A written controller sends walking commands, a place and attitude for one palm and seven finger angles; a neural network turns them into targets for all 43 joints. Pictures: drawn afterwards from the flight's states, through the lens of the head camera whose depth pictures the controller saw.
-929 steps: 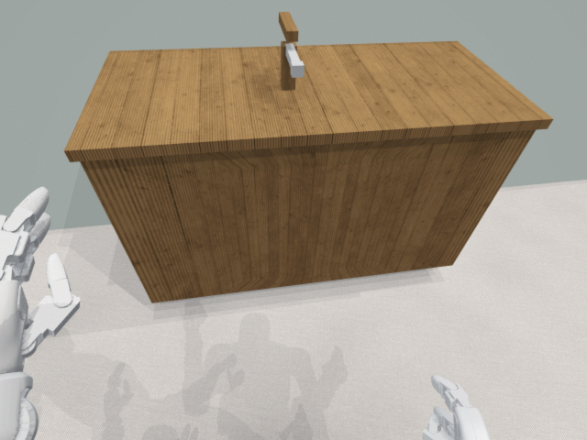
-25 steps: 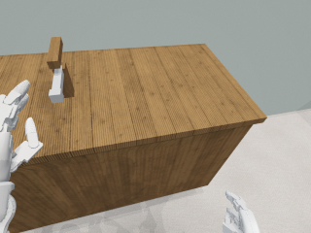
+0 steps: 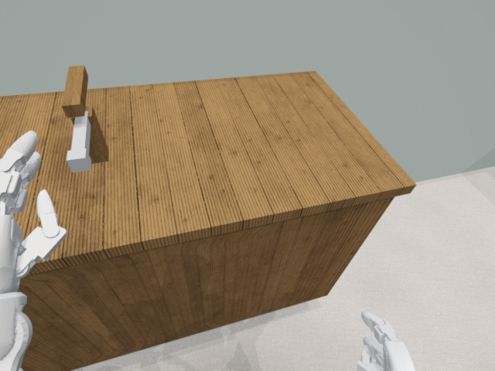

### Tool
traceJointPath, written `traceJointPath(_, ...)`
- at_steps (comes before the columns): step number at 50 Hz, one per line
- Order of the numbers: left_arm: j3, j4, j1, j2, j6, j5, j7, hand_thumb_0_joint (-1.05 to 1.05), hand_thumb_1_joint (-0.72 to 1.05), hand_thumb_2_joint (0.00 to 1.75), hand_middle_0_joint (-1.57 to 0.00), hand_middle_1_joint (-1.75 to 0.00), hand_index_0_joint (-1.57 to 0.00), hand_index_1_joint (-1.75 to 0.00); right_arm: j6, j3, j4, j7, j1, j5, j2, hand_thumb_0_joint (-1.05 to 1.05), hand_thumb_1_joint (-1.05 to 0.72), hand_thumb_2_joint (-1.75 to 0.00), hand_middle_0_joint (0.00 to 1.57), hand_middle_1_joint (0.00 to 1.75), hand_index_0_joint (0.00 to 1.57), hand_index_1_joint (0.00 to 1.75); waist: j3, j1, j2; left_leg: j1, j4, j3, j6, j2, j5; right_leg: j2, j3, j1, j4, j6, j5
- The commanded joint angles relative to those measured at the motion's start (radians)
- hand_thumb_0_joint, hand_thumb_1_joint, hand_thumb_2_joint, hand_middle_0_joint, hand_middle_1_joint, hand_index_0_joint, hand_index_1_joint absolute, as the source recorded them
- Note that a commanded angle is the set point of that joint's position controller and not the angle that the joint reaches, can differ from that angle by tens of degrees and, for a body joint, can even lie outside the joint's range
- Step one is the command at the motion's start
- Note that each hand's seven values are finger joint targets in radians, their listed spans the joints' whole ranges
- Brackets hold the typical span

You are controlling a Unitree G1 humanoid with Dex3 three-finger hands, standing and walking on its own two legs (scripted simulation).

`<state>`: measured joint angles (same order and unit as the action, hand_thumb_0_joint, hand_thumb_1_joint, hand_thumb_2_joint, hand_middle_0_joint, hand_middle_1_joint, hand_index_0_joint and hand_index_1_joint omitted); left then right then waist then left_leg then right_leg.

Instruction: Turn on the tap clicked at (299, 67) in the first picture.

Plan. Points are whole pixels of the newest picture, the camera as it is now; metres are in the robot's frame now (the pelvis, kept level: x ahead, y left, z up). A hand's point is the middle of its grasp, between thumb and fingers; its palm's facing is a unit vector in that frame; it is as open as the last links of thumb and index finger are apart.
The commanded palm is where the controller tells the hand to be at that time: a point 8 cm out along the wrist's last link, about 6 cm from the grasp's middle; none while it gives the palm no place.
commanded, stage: come to a stop and stand still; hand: left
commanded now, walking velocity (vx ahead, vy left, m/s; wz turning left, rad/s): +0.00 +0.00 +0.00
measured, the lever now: (79, 160) +0.39 +0.33 +0.11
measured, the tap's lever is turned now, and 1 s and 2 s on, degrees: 0 0 0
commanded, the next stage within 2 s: look again from close up in 0.32 s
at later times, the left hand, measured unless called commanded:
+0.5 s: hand (51, 235) +0.22 +0.26 +0.16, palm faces +0.41 -0.85 -0.33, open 7.4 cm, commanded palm +0.16 +0.29 +0.18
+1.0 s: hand (22, 199) +0.24 +0.29 +0.20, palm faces +0.44 -0.85 -0.30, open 7.4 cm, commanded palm +0.15 +0.29 +0.18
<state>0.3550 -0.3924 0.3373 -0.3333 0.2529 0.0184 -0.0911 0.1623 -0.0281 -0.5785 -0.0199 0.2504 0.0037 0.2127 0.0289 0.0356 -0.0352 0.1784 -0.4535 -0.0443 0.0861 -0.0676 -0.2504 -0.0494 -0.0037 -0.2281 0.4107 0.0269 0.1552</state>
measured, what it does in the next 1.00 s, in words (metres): stands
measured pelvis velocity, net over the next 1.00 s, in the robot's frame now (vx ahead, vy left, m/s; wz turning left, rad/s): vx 0.00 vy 0.00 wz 0.03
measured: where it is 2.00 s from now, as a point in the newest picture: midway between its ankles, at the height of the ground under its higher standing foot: outside the picture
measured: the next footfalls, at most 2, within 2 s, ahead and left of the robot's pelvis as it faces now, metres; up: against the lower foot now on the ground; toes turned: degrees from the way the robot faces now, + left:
none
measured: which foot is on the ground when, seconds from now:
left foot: down 0.00-1.00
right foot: down 0.00-1.00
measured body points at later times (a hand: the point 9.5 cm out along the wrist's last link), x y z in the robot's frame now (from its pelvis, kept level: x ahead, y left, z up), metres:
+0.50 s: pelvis +0.01 +0.01 +0.00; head +0.01 +0.03 +0.45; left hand +0.19 +0.31 +0.18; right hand +0.20 -0.20 -0.06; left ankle +0.00 +0.06 -0.74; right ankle +0.04 -0.10 -0.74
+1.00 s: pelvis +0.00 +0.00 +0.00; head -0.02 +0.00 +0.45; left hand +0.21 +0.33 +0.22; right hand +0.18 -0.22 -0.08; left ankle +0.00 +0.06 -0.74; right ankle +0.04 -0.10 -0.74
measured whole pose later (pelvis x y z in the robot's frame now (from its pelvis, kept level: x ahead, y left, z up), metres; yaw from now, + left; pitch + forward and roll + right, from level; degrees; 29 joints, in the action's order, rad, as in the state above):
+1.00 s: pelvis +0.00 +0.00 +0.00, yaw +1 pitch -2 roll +0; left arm 0.46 -0.27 0.11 -0.44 -0.05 0.14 0.04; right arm 0.13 -0.06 -0.62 0.02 0.21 -0.02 0.24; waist 0.00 0.04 0.00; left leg 0.18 -0.46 -0.03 0.08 -0.10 -0.24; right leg -0.03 0.01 -0.26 0.50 0.03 0.20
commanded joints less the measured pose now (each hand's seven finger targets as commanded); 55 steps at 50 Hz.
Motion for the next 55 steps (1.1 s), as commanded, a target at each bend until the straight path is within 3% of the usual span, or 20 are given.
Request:
traceJointPath(1,0.089,-0.19,-0.039,-0.184,0.053,0.012,-0.012,0.0,0.9,0.9,-0.2,-0.3,-0.2,-0.3,0.049,0.048,0.168,-0.004,-0.121,0.002,0.117,0.0,-0.9,-0.9,0.2,0.3,0.2,0.3,-0.112,-0.002,0.079,0.06,0.107,0.119,-0.088,0.122,0.147,0.087,0.1,0.119,-0.041,0.008,-0.105)
traceJointPath(3,0.072,-0.201,-0.036,-0.164,0.049,0.017,-0.009,0.0,0.9,0.9,-0.2,-0.3,-0.2,-0.3,0.039,0.05,0.174,-0.005,-0.12,0.004,0.115,0.0,-0.9,-0.9,0.2,0.3,0.2,0.3,-0.124,-0.005,0.075,0.051,0.103,0.122,-0.096,0.129,0.195,0.088,0.091,0.13,-0.028,0.007,-0.137)
traceJointPath(11,0.109,-0.304,-0.026,-0.209,0.04,0.026,-0.013,0.0,0.9,0.9,-0.2,-0.3,-0.2,-0.3,0.019,0.047,0.19,-0.009,-0.133,0.002,0.112,0.0,-0.9,-0.9,0.2,0.3,0.2,0.3,-0.171,-0.006,0.119,0.0,0.075,0.116,-0.118,0.134,0.349,0.085,0.069,0.155,0.005,0.006,-0.245)
traceJointPath(16,0.088,-0.308,-0.039,-0.192,0.029,0.021,-0.015,0.0,0.9,0.9,-0.2,-0.3,-0.2,-0.3,0.01,0.049,0.189,-0.009,-0.129,0.004,0.116,0.0,-0.9,-0.9,0.2,0.3,0.2,0.3,-0.148,-0.005,0.156,-0.004,0.103,0.127,-0.14,0.15,0.358,0.07,0.045,0.131,0.026,0.001,-0.171)
traceJointPath(20,0.072,-0.247,-0.033,-0.17,0.015,0.021,-0.018,0.0,0.9,0.9,-0.2,-0.3,-0.2,-0.3,-0.005,0.052,0.189,-0.012,-0.127,0.006,0.116,0.0,-0.9,-0.9,0.2,0.3,0.2,0.3,-0.114,-0.002,0.086,0.054,0.13,0.139,-0.131,0.162,0.232,0.073,0.048,0.151,0.005,-0.004,-0.115)
traceJointPath(25,0.063,-0.243,-0.051,-0.164,0.012,0.015,-0.02,0.0,0.9,0.9,-0.2,-0.3,-0.2,-0.3,-0.011,0.052,0.188,-0.015,-0.13,0.007,0.117,0.0,-0.9,-0.9,0.2,0.3,0.2,0.3,-0.102,-0.003,0.068,0.087,0.157,0.144,-0.116,0.147,0.097,0.076,0.06,0.167,-0.019,-0.002,-0.087)
traceJointPath(33,0.065,-0.274,-0.05,-0.171,0.018,0.013,-0.024,0.0,0.9,0.9,-0.2,-0.3,-0.2,-0.3,-0.006,0.052,0.188,-0.016,-0.135,0.006,0.117,0.0,-0.9,-0.9,0.2,0.3,0.2,0.3,-0.098,-0.002,0.116,0.093,0.17,0.154,-0.123,0.145,0.096,0.074,0.053,0.18,-0.01,0.0,-0.09)
traceJointPath(36,0.095,-0.269,-0.028,-0.195,0.018,0.012,-0.028,0.0,0.9,0.9,-0.2,-0.3,-0.2,-0.3,-0.006,0.053,0.187,-0.017,-0.139,0.006,0.116,0.0,-0.9,-0.9,0.2,0.3,0.2,0.3,-0.11,-0.002,0.092,0.091,0.155,0.141,-0.112,0.139,0.094,0.078,0.057,0.19,-0.021,-0.001,-0.111)
traceJointPath(40,0.077,-0.248,-0.016,-0.173,0.018,0.015,-0.028,0.0,0.9,0.9,-0.2,-0.3,-0.2,-0.3,-0.008,0.058,0.184,-0.018,-0.127,0.006,0.12,0.0,-0.9,-0.9,0.2,0.3,0.2,0.3,-0.103,-0.003,0.074,0.099,0.149,0.143,-0.106,0.135,0.089,0.084,0.068,0.191,-0.035,0.001,-0.105)
traceJointPath(41,0.272,-0.675,-0.952,-0.966,0.178,-0.032,-0.058,0.0,0.9,0.9,-0.2,-0.3,-0.2,-0.3,-0.029,-0.2,0.342,-0.071,0.068,0.072,0.192,0.0,-0.9,-0.9,0.2,0.3,0.2,0.3,-0.018,-0.094,0.43,0.453,0.088,0.201,-0.063,0.116,0.014,-0.018,0.053,0.257,0.107,-0.063,0.083)
traceJointPath(42,0.294,0.064,-0.614,-0.465,-0.043,-0.122,0.013,0.0,0.9,0.9,-0.2,-0.3,-0.2,-0.3,-0.001,0.034,0.109,-0.044,-0.088,-0.051,0.087,0.0,-0.9,-0.9,0.2,0.3,0.2,0.3,-0.272,0.051,0.259,0.012,0.104,0.135,-0.131,0.114,0.382,0.007,0.014,0.156,0.069,0.036,-0.009)
traceJointPath(43,0.162,0.091,-0.4,-0.297,-0.133,0.046,0.053,0.0,0.9,0.9,-0.2,-0.3,-0.2,-0.3,0.006,0.064,0.111,0.001,-0.068,-0.03,0.161,0.0,-0.9,-0.9,0.2,0.3,0.2,0.3,-0.283,-0.004,0.232,-0.165,0.072,0.17,-0.234,0.141,0.636,-0.018,-0.055,-0.032,0.085,0.04,-0.021)
traceJointPath(44,0.149,-0.122,-0.467,-0.234,-0.156,0.132,0.095,0.0,0.9,0.9,-0.2,-0.3,-0.2,-0.3,0.034,0.061,0.135,0.007,-0.105,-0.05,0.192,0.0,-0.9,-0.9,0.2,0.3,0.2,0.3,-0.343,0.012,0.192,-0.264,0.05,0.173,-0.223,0.129,0.686,-0.002,-0.033,-0.057,0.088,0.026,-0.031)
traceJointPath(45,0.205,0.028,-0.274,-0.271,-0.219,0.166,0.132,0.0,0.9,0.9,-0.2,-0.3,-0.2,-0.3,0.035,0.071,0.085,-0.001,-0.085,-0.035,0.191,0.0,-0.9,-0.9,0.2,0.3,0.2,0.3,-0.321,0.056,0.164,-0.252,0.056,0.156,-0.2,0.128,0.673,0.004,-0.03,-0.029,0.093,0.027,-0.023)
traceJointPath(46,0.107,0.074,-0.104,-0.135,-0.276,0.19,0.171,0.0,0.9,0.9,-0.2,-0.3,-0.2,-0.3,0.031,0.046,0.104,0.015,-0.139,-0.018,0.18,0.0,-0.9,-0.9,0.2,0.3,0.2,0.3,-0.243,0.068,0.187,-0.217,0.056,0.134,-0.2,0.13,0.663,0.008,-0.031,-0.036,0.089,0.027,-0.028)
traceJointPath(48,0.059,-0.086,-0.202,-0.174,-0.3,0.154,0.183,0.0,0.9,0.9,-0.2,-0.3,-0.2,-0.3,0.028,0.035,0.128,0.036,-0.214,-0.014,0.202,0.0,-0.9,-0.9,0.2,0.3,0.2,0.3,-0.135,0.047,0.067,-0.076,0.024,0.123,-0.135,0.116,0.463,0.017,-0.061,-0.045,0.082,0.022,-0.091)
traceJointPath(50,0.063,-0.122,-0.106,-0.174,-0.281,0.118,0.165,0.0,0.9,0.9,-0.2,-0.3,-0.2,-0.3,0.015,0.039,0.141,0.039,-0.216,-0.013,0.194,0.0,-0.9,-0.9,0.2,0.3,0.2,0.3,-0.117,0.044,-0.003,0.01,0.024,0.131,-0.113,0.108,0.27,0.006,-0.072,-0.06,0.107,0.017,-0.029)
traceJointPath(51,0.111,-0.166,-0.136,-0.223,-0.253,0.121,0.139,0.0,0.9,0.9,-0.2,-0.3,-0.2,-0.3,0.01,0.036,0.144,0.037,-0.239,-0.005,0.188,0.0,-0.9,-0.9,0.2,0.3,0.2,0.3,-0.115,0.044,0.016,0.031,0.03,0.133,-0.112,0.1,0.15,-0.002,-0.066,-0.067,0.122,0.021,0.012)
traceJointPath(54,0.174,-0.17,-0.203,-0.239,-0.16,0.127,0.051,0.0,0.9,0.9,-0.2,-0.3,-0.2,-0.3,0.016,0.038,0.132,0.005,-0.242,-0.013,0.163,0.0,-0.9,-0.9,0.2,0.3,0.2,0.3,-0.116,0.037,0.022,0.12,0.021,0.148,-0.098,0.077,-0.114,0.004,-0.049,-0.114,0.145,0.013,0.156)
traceJointPath(55,0.169,-0.201,-0.255,-0.242,-0.13,0.122,0.022,0.0,0.9,0.9,-0.2,-0.3,-0.2,-0.3,0.018,0.035,0.124,-0.002,-0.253,-0.015,0.156,0.0,-0.9,-0.9,0.2,0.3,0.2,0.3,-0.125,0.033,0.075,0.136,0.012,0.145,-0.093,0.068,-0.153,0.008,-0.036,-0.118,0.147,0.014,0.181)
